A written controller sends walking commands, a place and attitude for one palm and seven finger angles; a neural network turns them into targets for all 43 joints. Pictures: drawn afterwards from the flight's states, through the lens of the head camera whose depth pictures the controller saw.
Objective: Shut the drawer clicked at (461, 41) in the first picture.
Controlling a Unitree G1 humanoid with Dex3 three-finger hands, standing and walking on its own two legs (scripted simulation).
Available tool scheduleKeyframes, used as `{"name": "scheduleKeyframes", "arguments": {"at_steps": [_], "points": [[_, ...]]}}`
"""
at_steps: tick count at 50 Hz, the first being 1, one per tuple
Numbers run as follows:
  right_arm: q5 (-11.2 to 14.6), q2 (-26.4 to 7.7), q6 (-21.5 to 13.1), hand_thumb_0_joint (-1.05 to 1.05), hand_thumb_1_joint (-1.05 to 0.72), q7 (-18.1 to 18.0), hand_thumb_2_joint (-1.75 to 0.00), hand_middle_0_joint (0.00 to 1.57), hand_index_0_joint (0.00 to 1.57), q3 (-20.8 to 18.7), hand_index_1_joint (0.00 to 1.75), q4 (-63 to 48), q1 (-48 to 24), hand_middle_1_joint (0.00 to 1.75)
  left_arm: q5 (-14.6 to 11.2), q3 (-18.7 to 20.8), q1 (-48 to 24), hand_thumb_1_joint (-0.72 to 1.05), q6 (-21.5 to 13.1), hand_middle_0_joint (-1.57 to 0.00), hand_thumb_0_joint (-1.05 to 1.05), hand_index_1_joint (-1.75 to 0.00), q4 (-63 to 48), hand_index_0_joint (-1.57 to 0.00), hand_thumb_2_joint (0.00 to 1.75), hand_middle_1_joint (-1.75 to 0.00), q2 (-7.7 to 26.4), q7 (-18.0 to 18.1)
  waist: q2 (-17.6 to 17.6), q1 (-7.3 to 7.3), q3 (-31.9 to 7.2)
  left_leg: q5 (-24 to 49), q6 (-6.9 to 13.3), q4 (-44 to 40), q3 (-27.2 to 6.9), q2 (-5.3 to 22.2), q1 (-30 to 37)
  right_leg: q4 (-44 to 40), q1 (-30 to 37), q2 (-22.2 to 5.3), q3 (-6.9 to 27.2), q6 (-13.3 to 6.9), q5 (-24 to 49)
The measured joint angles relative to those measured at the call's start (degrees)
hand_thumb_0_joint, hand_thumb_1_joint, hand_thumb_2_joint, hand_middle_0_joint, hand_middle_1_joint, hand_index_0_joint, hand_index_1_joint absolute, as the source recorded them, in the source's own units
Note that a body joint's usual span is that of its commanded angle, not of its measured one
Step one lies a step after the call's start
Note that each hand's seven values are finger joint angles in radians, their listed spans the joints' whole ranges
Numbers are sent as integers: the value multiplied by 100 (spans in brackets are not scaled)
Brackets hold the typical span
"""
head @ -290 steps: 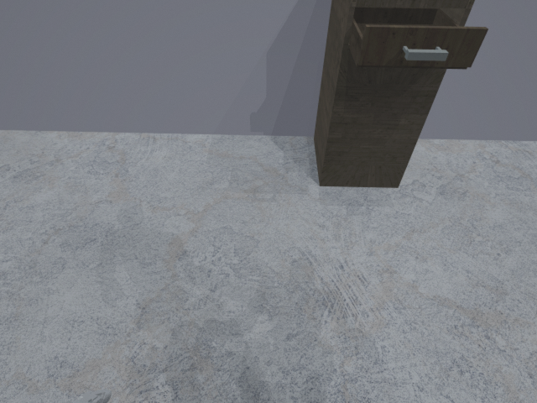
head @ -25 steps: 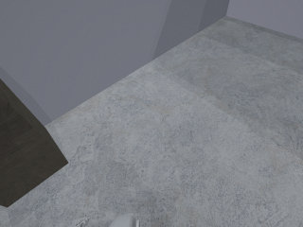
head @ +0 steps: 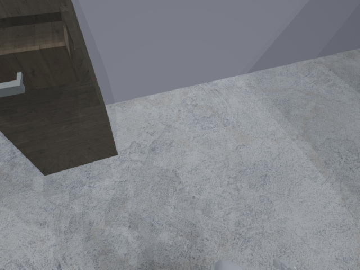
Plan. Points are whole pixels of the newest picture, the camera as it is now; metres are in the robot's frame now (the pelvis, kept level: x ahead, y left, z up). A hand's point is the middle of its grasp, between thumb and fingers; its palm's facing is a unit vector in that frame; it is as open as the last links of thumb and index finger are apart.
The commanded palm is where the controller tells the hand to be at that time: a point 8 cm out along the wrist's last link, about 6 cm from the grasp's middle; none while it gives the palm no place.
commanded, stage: turn to face it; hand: left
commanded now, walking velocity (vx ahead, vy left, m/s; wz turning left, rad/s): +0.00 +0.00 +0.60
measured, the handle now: out of the picture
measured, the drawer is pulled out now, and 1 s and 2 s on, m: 0.20 0.20 0.20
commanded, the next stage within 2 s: take the last steps up to it in 0.54 s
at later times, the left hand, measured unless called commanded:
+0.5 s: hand out of the picture +0.01 +0.15 -0.14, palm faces +0.30 -0.91 -0.28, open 7.4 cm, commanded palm none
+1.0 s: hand out of the picture -0.04 +0.18 -0.16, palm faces +0.42 -0.88 -0.23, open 7.4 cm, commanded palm none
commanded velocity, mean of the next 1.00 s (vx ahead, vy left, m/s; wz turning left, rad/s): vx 0.11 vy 0.02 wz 0.30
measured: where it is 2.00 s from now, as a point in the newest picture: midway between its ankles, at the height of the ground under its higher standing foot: (149, 252)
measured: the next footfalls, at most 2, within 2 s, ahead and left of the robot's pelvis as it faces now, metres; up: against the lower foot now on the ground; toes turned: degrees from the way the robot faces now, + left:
right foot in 0.22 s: +0.06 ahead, -0.15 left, +0.00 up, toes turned +5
left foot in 0.64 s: -0.04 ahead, +0.09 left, +0.00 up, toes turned +26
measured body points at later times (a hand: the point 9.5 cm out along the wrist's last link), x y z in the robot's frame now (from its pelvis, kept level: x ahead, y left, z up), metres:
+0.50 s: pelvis -0.01 -0.06 +0.01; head +0.02 -0.07 +0.45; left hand +0.00 +0.20 -0.12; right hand +0.12 -0.29 -0.15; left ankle -0.07 +0.09 -0.67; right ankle +0.02 -0.16 -0.73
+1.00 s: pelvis +0.00 -0.02 +0.01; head +0.00 -0.02 +0.46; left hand -0.06 +0.23 -0.14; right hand +0.11 -0.23 -0.15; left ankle -0.07 +0.07 -0.73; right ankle +0.07 -0.12 -0.70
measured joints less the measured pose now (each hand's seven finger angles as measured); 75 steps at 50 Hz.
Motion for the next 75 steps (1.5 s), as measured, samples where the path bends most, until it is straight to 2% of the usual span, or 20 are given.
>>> {"name": "scheduleKeyframes", "arguments": {"at_steps": [6,10,11,14,17,19,23,29,32,34,36,40,44,48,54,55,58,62,68,75], "points": [[-28,19,70,0,-91,42,-90,21,20,-28,30,45,182,30,-13,-52,-319,91,-44,-20,1,-30,-261,-19,90,-30,-104,9,156,-152,-86,160,-99,-125,-402,-95,-51,-1116,245,166,197,18,82],[-24,-11,137,0,-91,56,-90,21,20,-87,30,66,315,30,-47,-115,-409,91,-152,-20,1,-30,-413,-20,90,-30,-191,14,300,-249,-130,97,-259,147,-696,-150,-273,-2481,840,385,125,-39,485],[-2,-34,150,0,-91,61,-90,21,20,-112,30,71,360,30,-37,-137,-396,91,-211,-20,1,-30,-447,-20,90,-30,-214,17,338,-248,-156,30,-313,315,-764,-174,-375,-2898,1019,411,70,-175,729],[10,-140,236,1,-91,48,-90,20,20,-212,30,145,422,30,23,-240,-333,91,-302,-20,1,-30,-455,-20,90,-30,-371,41,493,-276,-129,-1076,-364,1833,-703,-249,-890,-2840,1096,350,-181,-598,730],[-17,-216,296,1,-91,88,-90,20,20,-268,30,226,496,30,28,-284,-158,91,-280,-20,1,-30,-396,-20,90,-30,-485,65,507,-274,-182,-1004,-432,3265,-422,-166,-1271,-3079,1314,211,-367,-648,776],[-21,-233,305,1,-91,113,-90,20,20,-274,30,256,528,30,36,-297,-65,91,-268,-20,1,-30,-327,-20,90,-30,-516,74,482,-288,-193,-807,-496,3608,-297,-33,-1327,-3226,1430,136,-488,-643,838],[-9,-196,338,1,-91,123,-90,20,20,-242,30,342,534,30,58,-297,75,91,-282,-20,1,-30,-208,-20,90,-30,-519,79,366,-238,-164,-777,-578,3204,-164,186,-1103,-3364,1544,6,-724,-631,886],[38,-79,294,1,-91,89,-90,20,20,-124,30,387,297,30,101,-245,283,90,-279,-20,1,-30,14,-20,90,-30,-398,61,155,-13,-57,-1042,-516,1595,79,248,-415,-3193,1416,-156,-943,-538,839],[50,-32,162,1,-91,79,-90,20,20,-53,30,320,218,30,61,-186,413,90,-224,-20,1,-30,160,-20,90,-30,-284,60,99,33,-79,-323,-423,365,223,223,126,-2853,1263,-223,-1076,-413,686],[26,78,61,1,-91,58,-90,20,20,-15,30,326,144,30,9,-131,438,91,-122,-20,1,-30,285,-20,90,-30,-155,73,-86,79,-59,-293,-197,344,264,118,130,-2266,1008,-288,-806,-310,191],[-10,170,11,0,-91,38,-90,20,20,56,30,322,133,30,17,-99,472,91,-15,-20,1,-30,409,-20,90,-30,-87,82,-141,137,-91,-415,-57,342,281,120,185,-1432,714,-143,-447,-283,-375],[-23,293,-102,0,-91,-53,-90,20,20,140,30,359,301,30,58,-77,490,91,-6,-20,1,-30,600,-19,90,-30,-90,-31,-46,100,-269,-202,-14,-182,199,111,455,-261,290,36,-156,-287,8],[4,347,-233,0,-92,-109,-90,20,20,133,30,463,585,30,71,-110,462,91,-126,-20,1,-30,626,-19,90,-30,-161,-108,20,37,-404,28,26,-686,127,7,727,-238,176,57,-81,-252,370],[-12,319,-287,0,-93,-105,-90,21,20,112,30,631,928,30,76,-153,353,91,-177,-20,1,-30,598,-19,90,-30,-278,-130,74,-68,-483,73,19,-914,65,-93,917,-936,275,70,-113,-242,361],[-32,261,-215,0,-92,-85,-90,20,20,77,30,993,1410,30,68,-216,201,91,-366,-20,1,-30,465,-19,90,-30,-495,-163,238,-193,-502,-358,-131,-462,18,-111,959,-2794,944,242,-284,-311,612],[-11,238,-201,0,-92,-82,-90,20,20,65,30,1055,1485,30,85,-223,185,91,-449,-20,1,-30,458,-19,90,-30,-546,-154,324,-190,-486,-591,-107,-105,-16,-57,852,-2924,1032,303,-344,-473,919],[-16,212,-60,1,-91,-26,-90,20,20,16,30,1252,1594,30,68,-271,269,91,-629,-20,1,-30,457,-20,90,-30,-706,-101,493,-158,-493,-1121,-7,1817,-148,-2,113,-2829,1234,368,-571,-835,765],[-56,212,-36,1,-91,50,-90,20,20,-61,30,1286,1450,30,22,-234,684,93,-702,-20,0,-30,634,-20,90,-30,-750,27,428,-96,-559,-164,-60,3195,-70,193,-823,-3555,1764,424,-583,-873,906],[-51,222,-93,1,-91,72,-90,20,20,-101,30,1108,1117,30,19,-328,1249,92,-761,-20,0,-30,1026,-20,90,-30,-928,40,418,-103,-478,676,-281,3116,-108,529,-1655,-4464,2422,510,-673,-858,1109],[-38,220,-46,1,-92,117,-90,20,20,-88,30,1022,666,30,54,-365,1732,91,-815,-20,1,-30,1344,-20,90,-30,-1136,60,433,125,-401,794,-291,2064,183,639,-1770,-4708,2911,489,-813,-693,842]]}}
